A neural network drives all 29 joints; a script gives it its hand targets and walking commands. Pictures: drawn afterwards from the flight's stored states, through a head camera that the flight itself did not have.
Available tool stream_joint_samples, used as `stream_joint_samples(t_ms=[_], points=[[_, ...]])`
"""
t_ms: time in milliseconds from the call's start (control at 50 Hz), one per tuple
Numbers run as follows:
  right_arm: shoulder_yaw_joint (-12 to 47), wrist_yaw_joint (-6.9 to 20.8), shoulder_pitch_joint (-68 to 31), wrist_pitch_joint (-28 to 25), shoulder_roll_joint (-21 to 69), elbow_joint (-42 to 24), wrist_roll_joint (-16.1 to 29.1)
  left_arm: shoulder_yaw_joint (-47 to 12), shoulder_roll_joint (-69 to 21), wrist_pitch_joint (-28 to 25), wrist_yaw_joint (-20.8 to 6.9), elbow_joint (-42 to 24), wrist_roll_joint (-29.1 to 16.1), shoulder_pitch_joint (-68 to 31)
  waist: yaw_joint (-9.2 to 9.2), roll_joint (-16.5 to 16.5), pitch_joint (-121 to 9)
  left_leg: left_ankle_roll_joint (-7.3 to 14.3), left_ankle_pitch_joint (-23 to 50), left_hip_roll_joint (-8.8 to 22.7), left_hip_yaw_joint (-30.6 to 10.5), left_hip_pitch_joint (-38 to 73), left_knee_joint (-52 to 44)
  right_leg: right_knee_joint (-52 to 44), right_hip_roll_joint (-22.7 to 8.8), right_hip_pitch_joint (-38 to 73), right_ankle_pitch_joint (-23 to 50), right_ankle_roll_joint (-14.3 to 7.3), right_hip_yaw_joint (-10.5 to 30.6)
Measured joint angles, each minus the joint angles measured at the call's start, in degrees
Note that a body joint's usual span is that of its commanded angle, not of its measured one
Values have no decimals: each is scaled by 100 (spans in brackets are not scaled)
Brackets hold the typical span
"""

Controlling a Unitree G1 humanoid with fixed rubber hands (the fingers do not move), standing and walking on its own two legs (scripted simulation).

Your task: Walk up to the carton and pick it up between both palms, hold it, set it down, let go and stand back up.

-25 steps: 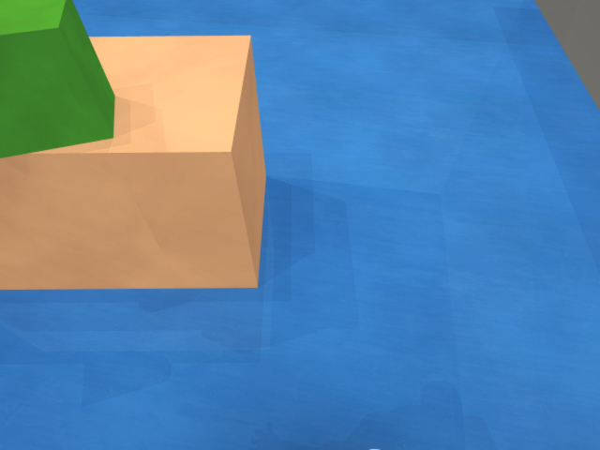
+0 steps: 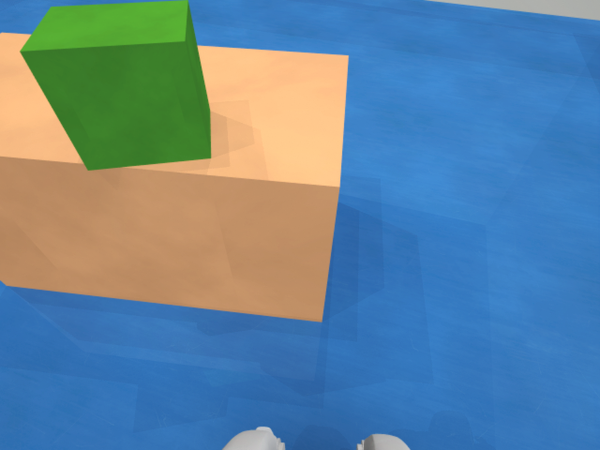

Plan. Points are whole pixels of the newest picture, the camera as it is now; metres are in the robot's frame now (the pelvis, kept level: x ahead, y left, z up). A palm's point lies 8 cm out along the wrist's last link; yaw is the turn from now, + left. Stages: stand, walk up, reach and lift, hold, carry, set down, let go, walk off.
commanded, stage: walk up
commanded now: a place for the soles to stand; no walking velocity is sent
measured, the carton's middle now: (136, 87) +0.78 +0.38 +0.06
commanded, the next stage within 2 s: none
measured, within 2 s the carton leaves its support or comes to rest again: neither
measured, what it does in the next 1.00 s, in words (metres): steps to the left: right foot, then left foot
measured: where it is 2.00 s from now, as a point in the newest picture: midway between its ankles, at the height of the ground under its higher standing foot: outside the picture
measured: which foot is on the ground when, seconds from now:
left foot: down 0.00-0.18, up 0.20-0.42, down 0.44-0.68, up 0.70-0.90, down 0.92-1.00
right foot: up 0.00-0.14, down 0.16-0.44, up 0.46-0.70, down 0.72-0.92, up 0.94-1.00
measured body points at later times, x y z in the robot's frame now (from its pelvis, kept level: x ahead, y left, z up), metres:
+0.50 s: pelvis +0.07 +0.14 -0.02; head +0.10 +0.13 +0.43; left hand +0.08 +0.49 -0.11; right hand +0.20 -0.16 -0.13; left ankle +0.13 +0.18 -0.69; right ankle +0.06 -0.11 -0.66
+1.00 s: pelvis +0.09 +0.37 -0.02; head +0.12 +0.38 +0.42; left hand +0.09 +0.73 -0.13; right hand +0.23 +0.06 -0.12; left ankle +0.10 +0.47 -0.69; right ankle +0.11 +0.11 -0.65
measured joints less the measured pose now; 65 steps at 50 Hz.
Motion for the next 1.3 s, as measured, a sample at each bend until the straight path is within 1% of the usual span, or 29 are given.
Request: stream_joint_samples(t_ms=[80,140,160,220,260,340,380,420,440,480,540,580,620,660,680,700,720,780,820,860,900,920,940,960,1000,1060,1140,1220,1300], points=[[2,-63,111,-5,-11,-10,0,0,3,-2,-9,-2,0,2,4,70,9,154,-33,-143,26,192,-189,-478,30,-104,-96,-27,-156],[2,-71,112,9,-12,-75,0,0,5,-21,-7,-4,0,10,7,201,6,206,-150,-193,37,185,-113,-1363,28,30,1,-107,-164],[2,-73,111,25,-15,-121,0,1,6,-57,5,-5,0,35,7,266,6,216,-228,-198,37,164,-13,-1791,29,166,248,-113,-183],[1,-79,32,90,-13,-146,0,1,-27,-129,32,2,0,165,6,536,26,222,-590,-133,15,39,617,-1882,65,343,435,304,-234],[0,-79,-58,127,-28,-148,0,1,-27,-130,66,2,0,264,6,604,28,206,-942,-124,14,-162,1308,-1882,22,442,337,309,-197],[0,-73,-205,131,-205,-151,0,1,-27,-131,134,-1,0,273,2,810,26,109,-999,214,-5,-519,1741,-1882,-129,557,239,331,-198],[2,-37,-272,131,-306,-153,0,1,-28,-140,161,-1,0,274,1,901,24,108,-989,427,-27,-608,1569,-1883,-219,590,210,431,-195],[3,10,-303,113,-375,-157,1,0,-19,-145,176,-2,0,275,-2,933,14,93,-756,613,-42,-565,980,-1873,-341,599,164,502,-187],[2,18,-292,69,-386,-153,1,1,1,-141,176,1,0,260,-6,892,28,80,-392,614,17,-509,700,-1798,-439,592,118,467,-159],[1,26,-226,-35,-374,-140,0,0,12,-78,187,6,0,215,-13,740,91,130,-355,403,182,-498,863,-1212,-503,444,-148,205,114],[1,-26,-119,-49,-300,-46,0,-11,7,59,187,4,0,209,-12,579,84,163,-416,199,340,-270,621,-119,-114,81,-108,62,400],[1,-110,-48,-40,-240,-13,0,-12,8,126,174,0,0,212,-10,420,82,136,-236,41,466,31,118,87,90,-29,236,58,406],[1,-187,2,-30,-226,-13,0,-12,8,145,147,-2,0,213,-8,254,93,-23,22,-161,599,374,-493,57,215,-39,349,58,405],[-17,-257,3,12,-266,-17,0,-12,-1,131,131,-7,-1,218,1,232,91,-213,298,-330,658,619,-1032,-457,286,93,238,35,290],[-48,-265,-18,61,-310,-27,-1,-11,2,85,133,-13,-1,227,9,286,97,-440,446,-371,667,609,-1093,-1129,282,294,114,-87,173],[-75,-267,-69,128,-353,-35,-1,-5,42,-26,161,-20,0,256,19,317,118,-692,635,-401,680,370,-655,-2051,260,591,299,-322,111],[-78,-269,-150,182,-353,-67,-1,35,166,-143,221,-27,-1,348,57,222,128,-798,598,-450,668,-21,318,-2761,182,811,804,-511,195],[-79,-289,-352,213,-504,-74,-1,100,144,15,373,25,-1,453,86,638,197,-805,-320,-224,-113,-634,2757,-2695,218,939,687,92,115],[-75,-225,-466,220,-525,-114,0,100,136,27,435,20,0,485,89,772,191,-805,-1032,-23,-629,-704,3403,-2698,153,986,590,152,169],[-72,-113,-508,186,-513,-166,2,98,183,-12,446,16,0,413,80,746,184,-805,-1349,347,-940,-603,2872,-2697,-22,950,567,272,248],[-73,-44,-465,112,-519,-170,2,96,247,-50,402,13,0,273,72,663,178,-805,-1070,768,-986,-226,1228,-2575,-249,864,512,401,315],[-76,-39,-421,57,-527,-164,1,97,287,-51,362,13,0,190,60,596,202,-799,-657,825,-935,-38,531,-2321,-385,760,422,368,382],[-77,-36,-413,32,-491,-136,1,99,325,-51,348,18,1,126,57,455,281,-747,-727,687,-783,-22,639,-1881,-499,603,256,237,579],[-77,-38,-395,34,-428,-103,0,98,334,-43,345,20,0,110,58,347,308,-638,-1004,566,-655,-82,922,-1315,-464,395,-104,116,773],[-74,-43,-304,55,-235,-13,1,92,322,8,308,18,0,114,57,245,309,-390,-1118,462,-513,-65,1230,-276,-105,89,-518,-52,889],[-75,-118,-59,51,104,42,0,84,325,14,266,12,0,86,60,-1,301,-292,-932,298,-344,284,856,500,382,-189,-200,-87,865],[-78,-234,224,-9,206,41,0,49,326,37,156,12,0,80,63,-182,301,-199,-668,42,-167,746,124,497,548,-393,456,-86,736],[-76,-284,346,-45,204,41,0,46,329,38,128,10,0,81,65,-94,302,155,-532,-68,-87,1032,-328,38,546,-420,527,-86,543],[-76,-287,346,-99,205,17,0,44,329,38,106,10,0,81,58,-7,303,210,-537,-158,5,1076,-516,-775,546,-406,559,-96,500]])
